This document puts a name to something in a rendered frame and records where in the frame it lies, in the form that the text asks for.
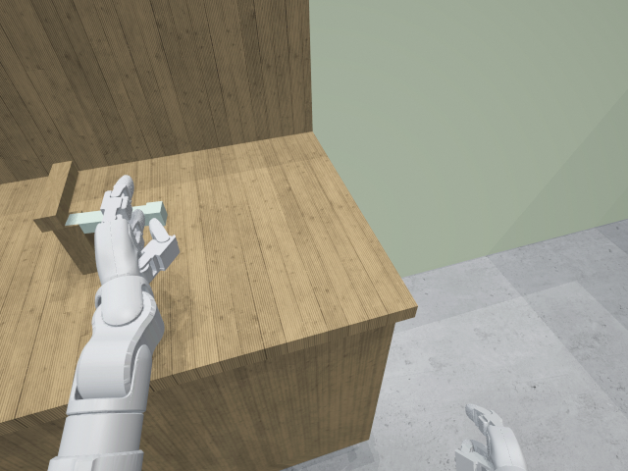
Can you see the robot left hand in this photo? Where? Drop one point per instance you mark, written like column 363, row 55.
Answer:
column 118, row 241

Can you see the counter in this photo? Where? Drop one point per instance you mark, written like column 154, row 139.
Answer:
column 280, row 308

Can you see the robot left forearm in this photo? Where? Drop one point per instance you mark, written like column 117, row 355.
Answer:
column 111, row 383

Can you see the tap lever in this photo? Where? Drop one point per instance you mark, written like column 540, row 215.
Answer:
column 88, row 221

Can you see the robot right hand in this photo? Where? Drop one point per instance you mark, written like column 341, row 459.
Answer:
column 502, row 449

